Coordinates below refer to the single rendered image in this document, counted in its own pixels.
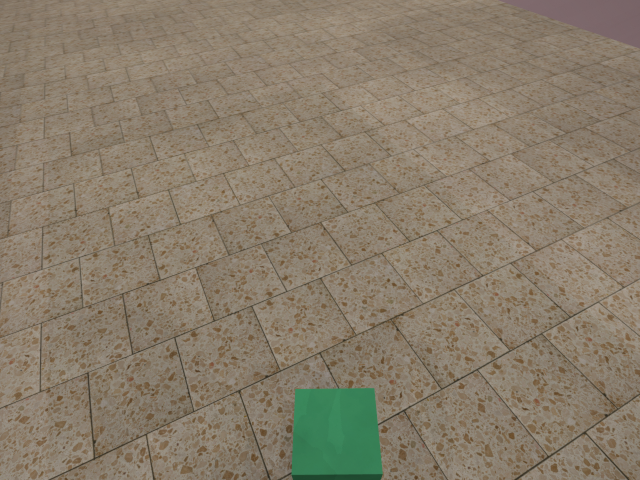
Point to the carton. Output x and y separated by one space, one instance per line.
335 435

